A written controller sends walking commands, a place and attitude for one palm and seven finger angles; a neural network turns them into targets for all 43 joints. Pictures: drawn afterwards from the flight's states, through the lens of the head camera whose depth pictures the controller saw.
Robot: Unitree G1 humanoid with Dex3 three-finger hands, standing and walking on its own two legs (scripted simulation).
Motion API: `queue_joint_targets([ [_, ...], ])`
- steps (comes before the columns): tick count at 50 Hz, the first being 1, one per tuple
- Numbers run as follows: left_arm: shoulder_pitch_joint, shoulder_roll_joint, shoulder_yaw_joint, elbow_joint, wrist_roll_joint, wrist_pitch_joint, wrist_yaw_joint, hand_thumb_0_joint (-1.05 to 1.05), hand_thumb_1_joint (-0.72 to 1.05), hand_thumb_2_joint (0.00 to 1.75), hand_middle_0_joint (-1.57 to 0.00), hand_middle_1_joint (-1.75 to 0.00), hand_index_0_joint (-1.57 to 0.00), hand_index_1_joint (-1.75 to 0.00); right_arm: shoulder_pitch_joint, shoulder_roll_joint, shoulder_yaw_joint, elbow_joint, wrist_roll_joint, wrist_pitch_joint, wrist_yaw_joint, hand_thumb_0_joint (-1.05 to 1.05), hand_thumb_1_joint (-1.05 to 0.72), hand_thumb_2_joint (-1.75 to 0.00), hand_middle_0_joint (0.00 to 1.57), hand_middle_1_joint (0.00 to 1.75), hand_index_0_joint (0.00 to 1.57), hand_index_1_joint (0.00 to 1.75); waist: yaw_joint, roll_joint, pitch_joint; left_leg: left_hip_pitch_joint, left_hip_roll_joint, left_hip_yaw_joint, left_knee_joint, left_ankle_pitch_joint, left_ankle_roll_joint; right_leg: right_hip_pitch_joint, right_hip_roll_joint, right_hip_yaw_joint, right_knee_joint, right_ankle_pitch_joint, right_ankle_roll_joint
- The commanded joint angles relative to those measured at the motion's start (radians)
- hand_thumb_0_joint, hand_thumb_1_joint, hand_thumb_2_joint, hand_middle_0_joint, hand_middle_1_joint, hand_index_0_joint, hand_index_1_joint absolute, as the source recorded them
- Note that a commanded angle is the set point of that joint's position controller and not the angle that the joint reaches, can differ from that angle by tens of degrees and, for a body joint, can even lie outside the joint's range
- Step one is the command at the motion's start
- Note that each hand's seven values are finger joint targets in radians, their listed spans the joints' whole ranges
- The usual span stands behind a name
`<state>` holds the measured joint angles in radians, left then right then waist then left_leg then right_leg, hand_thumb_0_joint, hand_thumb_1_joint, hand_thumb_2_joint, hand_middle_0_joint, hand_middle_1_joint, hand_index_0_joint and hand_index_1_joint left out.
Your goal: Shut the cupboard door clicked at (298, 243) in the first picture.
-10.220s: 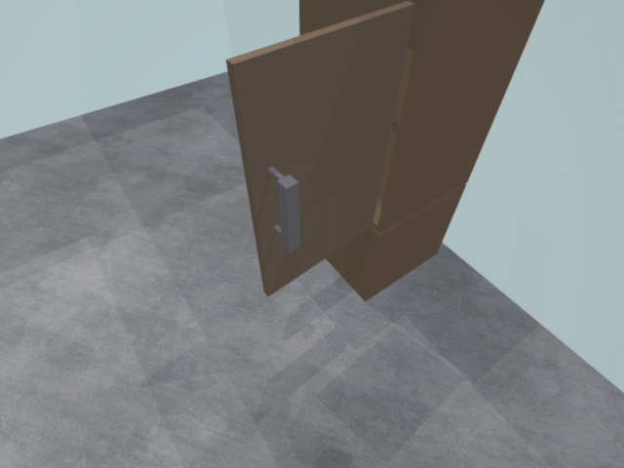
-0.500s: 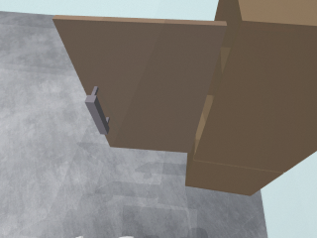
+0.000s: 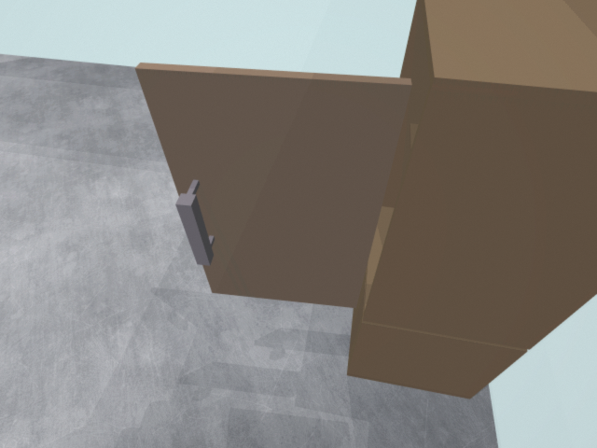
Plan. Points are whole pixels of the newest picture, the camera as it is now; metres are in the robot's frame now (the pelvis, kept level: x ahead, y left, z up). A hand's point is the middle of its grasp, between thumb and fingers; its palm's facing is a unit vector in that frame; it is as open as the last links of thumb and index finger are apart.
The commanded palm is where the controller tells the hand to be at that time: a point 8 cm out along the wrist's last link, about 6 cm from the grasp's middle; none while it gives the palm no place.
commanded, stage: look again from close up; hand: left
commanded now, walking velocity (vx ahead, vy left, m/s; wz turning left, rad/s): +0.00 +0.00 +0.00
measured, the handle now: (200, 223) +0.50 +0.22 -0.04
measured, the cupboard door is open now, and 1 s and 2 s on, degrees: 94 94 94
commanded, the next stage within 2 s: raise the hand and make a fist in 0.52 s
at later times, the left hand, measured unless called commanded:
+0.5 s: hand out of the picture +0.02 +0.19 -0.17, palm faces +0.01 -0.98 -0.20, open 7.3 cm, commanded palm none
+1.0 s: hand out of the picture +0.14 +0.18 -0.07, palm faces -0.08 -1.00 +0.01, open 6.4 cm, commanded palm +0.12 +0.24 -0.06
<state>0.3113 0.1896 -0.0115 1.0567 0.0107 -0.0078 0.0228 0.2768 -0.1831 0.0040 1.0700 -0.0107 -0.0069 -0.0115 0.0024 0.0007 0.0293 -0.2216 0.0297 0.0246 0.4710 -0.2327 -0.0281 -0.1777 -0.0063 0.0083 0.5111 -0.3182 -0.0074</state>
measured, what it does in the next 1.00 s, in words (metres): lowers itself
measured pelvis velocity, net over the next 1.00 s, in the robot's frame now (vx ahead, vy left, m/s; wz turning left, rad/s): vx -0.04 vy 0.00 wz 0.01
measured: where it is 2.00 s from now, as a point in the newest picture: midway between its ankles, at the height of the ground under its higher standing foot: outside the picture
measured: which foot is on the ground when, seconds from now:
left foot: down 0.00-1.00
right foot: down 0.00-1.00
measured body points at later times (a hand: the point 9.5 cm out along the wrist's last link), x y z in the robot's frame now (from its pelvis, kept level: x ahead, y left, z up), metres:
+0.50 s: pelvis +0.01 +0.01 +0.00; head +0.03 +0.01 +0.45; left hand +0.02 +0.24 -0.16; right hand +0.03 -0.22 -0.16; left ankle +0.01 +0.14 -0.74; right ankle -0.03 -0.11 -0.74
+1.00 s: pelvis -0.04 +0.00 -0.10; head +0.00 +0.01 +0.35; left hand +0.14 +0.23 -0.07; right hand +0.20 -0.25 -0.13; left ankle +0.01 +0.14 -0.74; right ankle -0.03 -0.11 -0.74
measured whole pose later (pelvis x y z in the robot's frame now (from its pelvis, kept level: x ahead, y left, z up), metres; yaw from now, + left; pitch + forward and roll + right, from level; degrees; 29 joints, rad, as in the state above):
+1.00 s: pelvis -0.04 +0.00 -0.10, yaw +1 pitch +13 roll +1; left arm 0.41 0.20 0.15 0.18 -0.29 -0.57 -0.45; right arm 0.12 -0.25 -0.08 0.53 0.03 -0.28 0.00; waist 0.02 -0.04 -0.15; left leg -0.92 0.03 0.00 1.17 -0.47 -0.03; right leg -0.86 -0.03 -0.03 1.22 -0.58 -0.02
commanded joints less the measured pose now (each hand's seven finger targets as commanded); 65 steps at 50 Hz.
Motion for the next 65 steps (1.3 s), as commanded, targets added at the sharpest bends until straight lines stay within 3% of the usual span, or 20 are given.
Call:
queue_joint_targets([
  [1, 0.023, 0.127, 0.026, -0.027, 0.000, -0.024, 0.012, 0.00, 0.90, 0.90, -0.20, -0.30, -0.20, -0.30, 0.018, -0.095, -0.011, -0.020, 0.001, -0.025, -0.011, 0.00, -0.90, -0.90, 0.20, 0.30, 0.20, 0.30, 0.002, -0.005, 0.008, 0.025, 0.054, -0.051, -0.071, 0.124, 0.047, -0.036, -0.088, 0.079, -0.124, 0.184, -0.029],
  [30, 0.007, 0.122, 0.032, 0.016, 0.004, -0.021, 0.014, 0.00, 0.90, 0.90, -0.20, -0.30, -0.20, -0.30, -0.001, -0.101, -0.019, 0.030, 0.001, -0.028, -0.020, 0.00, -0.90, -0.90, 0.20, 0.30, 0.20, 0.30, 0.002, 0.002, 0.005, 0.071, 0.063, -0.056, -0.088, 0.218, 0.049, -0.002, -0.094, 0.055, -0.125, 0.263, -0.019],
  [31, 0.086, 0.091, 0.029, 0.042, 0.015, -0.040, 0.055, 0.00, 0.90, 0.90, -0.20, -0.30, -0.20, -0.30, -0.066, -0.111, -0.023, -0.041, 0.009, -0.032, -0.013, 0.00, -0.90, -0.90, 0.20, 0.30, 0.20, 0.30, 0.023, -0.010, 0.031, 0.020, 0.083, -0.021, 0.129, 0.332, 0.026, -0.037, -0.141, 0.111, -0.136, 0.601, 0.002],
  [32, -0.754, 0.693, 0.450, -1.606, -0.138, -0.332, 0.045, 0.00, 0.90, 0.90, -0.20, -0.30, -0.20, -0.30, 0.053, -0.302, -0.058, -0.297, 0.019, -0.236, -0.109, 0.00, -0.90, -0.90, 0.20, 0.30, 0.20, 0.30, -0.134, 0.016, -0.396, 0.398, 0.027, -0.028, 0.108, 0.445, 0.069, 0.001, -0.043, -0.035, 0.086, 0.658, 0.010],
  [33, -0.038, 0.173, 0.065, -1.236, -0.142, -0.240, 0.045, 0.00, 0.90, 0.90, -0.22, -0.32, -0.22, -0.32, -0.036, -0.194, -0.015, -0.309, 0.064, -0.312, -0.130, 0.00, -0.90, -0.90, 0.20, 0.30, 0.20, 0.30, -0.025, 0.379, -0.527, 0.423, 0.014, -0.026, 0.055, 0.612, 0.065, -0.098, 0.018, -0.090, 0.180, 0.365, 0.004],
  [34, 0.196, -0.056, -0.020, -1.188, -0.202, -0.102, 0.044, 0.00, 0.90, 0.90, -0.24, -0.34, -0.24, -0.34, -0.077, -0.143, -0.018, -0.330, 0.053, -0.355, -0.099, 0.00, -0.90, -0.90, 0.20, 0.30, 0.20, 0.30, -0.001, 0.328, -0.403, 0.292, 0.032, -0.047, 0.024, 0.711, 0.033, -0.125, 0.021, -0.123, 0.144, 0.165, 0.000],
  [35, 0.041, -0.025, -0.008, -1.120, -0.175, -0.105, 0.045, 0.00, 0.90, 0.90, -0.25, -0.36, -0.25, -0.36, -0.036, -0.156, -0.033, -0.307, 0.055, -0.377, -0.064, 0.00, -0.90, -0.90, 0.20, 0.30, 0.20, 0.30, -0.069, 0.125, -0.165, 0.108, 0.023, -0.067, 0.070, 0.526, 0.036, -0.223, 0.012, -0.111, 0.103, 0.149, 0.009],
  [36, 0.013, -0.011, 0.046, -1.065, -0.174, -0.145, 0.020, 0.00, 0.90, 0.90, -0.27, -0.38, -0.27, -0.38, -0.043, -0.168, -0.064, -0.349, 0.037, -0.380, -0.049, 0.00, -0.90, -0.90, 0.20, 0.30, 0.20, 0.30, -0.075, 0.028, -0.030, -0.031, -0.004, -0.074, 0.109, 0.319, 0.034, -0.286, 0.010, -0.124, 0.061, 0.176, 0.007],
  [37, 0.068, 0.021, 0.101, -0.951, -0.175, -0.204, -0.009, 0.00, 0.90, 0.90, -0.29, -0.40, -0.29, -0.40, -0.066, -0.182, -0.080, -0.374, 0.026, -0.380, -0.038, 0.00, -0.90, -0.90, 0.20, 0.30, 0.20, 0.30, -0.075, -0.114, 0.027, -0.164, -0.020, -0.071, 0.161, 0.155, 0.032, -0.365, 0.005, -0.131, 0.081, 0.144, 0.008],
  [38, 0.207, -0.027, 0.106, -0.867, -0.194, -0.279, -0.060, 0.00, 0.90, 0.90, -0.31, -0.42, -0.31, -0.42, -0.095, -0.170, -0.085, -0.412, 0.016, -0.380, -0.027, 0.00, -0.90, -0.90, 0.20, 0.30, 0.20, 0.30, -0.035, -0.203, 0.013, -0.256, -0.031, -0.066, 0.218, 0.094, 0.032, -0.415, 0.007, -0.133, 0.139, 0.120, 0.007],
  [39, 0.332, -0.034, 0.131, -0.822, -0.209, -0.356, -0.128, 0.00, 0.90, 0.90, -0.33, -0.44, -0.33, -0.44, -0.103, -0.163, -0.094, -0.453, 0.020, -0.380, -0.009, 0.00, -0.90, -0.90, 0.20, 0.30, 0.20, 0.30, 0.025, -0.151, -0.056, -0.287, -0.046, -0.050, 0.267, 0.147, 0.022, -0.388, 0.004, -0.122, 0.214, 0.191, -0.009],
  [41, 0.403, -0.032, 0.164, -0.831, -0.250, -0.526, -0.269, 0.00, 0.90, 0.90, -0.36, -0.48, -0.36, -0.48, -0.136, -0.155, -0.110, -0.506, 0.009, -0.366, 0.015, 0.00, -0.90, -0.90, 0.20, 0.30, 0.20, 0.30, 0.069, -0.214, -0.197, -0.402, -0.057, -0.027, 0.396, 0.128, 0.006, -0.441, 0.002, -0.099, 0.373, 0.246, -0.009],
  [44, 0.320, 0.132, 0.292, -0.832, -0.276, -0.699, -0.454, 0.00, 0.90, 0.90, -0.42, -0.54, -0.42, -0.54, -0.167, -0.159, -0.123, -0.578, 0.025, -0.347, 0.028, 0.00, -0.90, -0.90, 0.20, 0.30, 0.20, 0.30, 0.077, -0.102, -0.258, -0.575, -0.059, -0.014, 0.547, 0.030, 0.009, -0.526, -0.024, 0.004, 0.489, 0.175, -0.017],
  [47, 0.191, 0.152, 0.292, -1.029, -0.352, -0.622, -0.495, 0.00, 0.90, 0.90, -0.47, -0.60, -0.47, -0.60, -0.203, -0.175, -0.116, -0.703, 0.045, -0.315, 0.010, 0.00, -0.90, -0.90, 0.20, 0.30, 0.20, 0.30, 0.079, 0.031, -0.333, -0.619, -0.067, 0.011, 0.590, -0.123, 0.031, -0.594, -0.018, 0.054, 0.472, -0.158, -0.021],
  [49, 0.052, 0.184, 0.282, -1.183, -0.376, -0.593, -0.466, 0.00, 0.90, 0.90, -0.51, -0.64, -0.51, -0.64, -0.201, -0.176, -0.104, -0.748, 0.054, -0.306, -0.017, 0.00, -0.90, -0.90, 0.20, 0.30, 0.20, 0.30, 0.049, 0.018, -0.313, -0.678, -0.049, -0.010, 0.622, -0.271, 0.044, -0.676, -0.009, 0.105, 0.420, -0.429, -0.014],
  [52, -0.023, 0.185, 0.229, -1.427, -0.354, -0.600, -0.404, 0.00, 0.90, 0.90, -0.57, -0.70, -0.57, -0.70, -0.138, -0.169, -0.089, -0.751, 0.049, -0.313, -0.044, 0.00, -0.90, -0.90, 0.20, 0.30, 0.20, 0.30, 0.008, 0.105, -0.390, -0.618, -0.032, -0.032, 0.656, -0.239, 0.062, -0.695, 0.008, 0.084, 0.449, -0.362, -0.022],
  [54, -0.071, 0.179, 0.192, -1.448, -0.343, -0.590, -0.390, 0.00, 0.90, 0.90, -0.60, -0.74, -0.60, -0.74, -0.116, -0.171, -0.076, -0.721, 0.047, -0.313, -0.063, 0.00, -0.90, -0.90, 0.20, 0.30, 0.20, 0.30, -0.035, 0.054, -0.348, -0.646, -0.021, -0.050, 0.682, -0.236, 0.070, -0.727, 0.024, 0.069, 0.459, -0.339, -0.017],
  [57, -0.047, 0.159, 0.152, -1.364, -0.329, -0.531, -0.407, 0.00, 0.90, 0.90, -0.66, -0.80, -0.66, -0.80, -0.107, -0.177, -0.068, -0.696, 0.054, -0.315, -0.079, 0.00, -0.90, -0.90, 0.20, 0.30, 0.20, 0.30, -0.049, 0.050, -0.297, -0.683, -0.017, -0.063, 0.681, -0.269, 0.068, -0.756, 0.026, 0.055, 0.450, -0.364, -0.014],
  [62, 0.078, 0.189, 0.224, -1.293, -0.335, -0.373, -0.409, 0.00, 0.90, 0.90, -0.75, -0.90, -0.75, -0.90, -0.118, -0.162, -0.065, -0.714, 0.064, -0.298, -0.082, 0.00, -0.90, -0.90, 0.20, 0.30, 0.20, 0.30, 0.012, 0.028, -0.372, -0.670, -0.024, -0.064, 0.633, -0.219, 0.062, -0.658, 0.015, 0.042, 0.438, -0.330, -0.012],
  [65, 0.112, 0.193, 0.269, -1.312, -0.345, -0.343, -0.369, 0.00, 0.90, 0.90, -0.81, -0.96, -0.81, -0.96, -0.124, -0.143, -0.064, -0.721, 0.060, -0.285, -0.075, 0.00, -0.90, -0.90, 0.20, 0.30, 0.20, 0.30, 0.037, 0.020, -0.400, -0.651, -0.023, -0.068, 0.607, -0.169, 0.058, -0.618, 0.018, 0.014, 0.458, -0.257, -0.014],
])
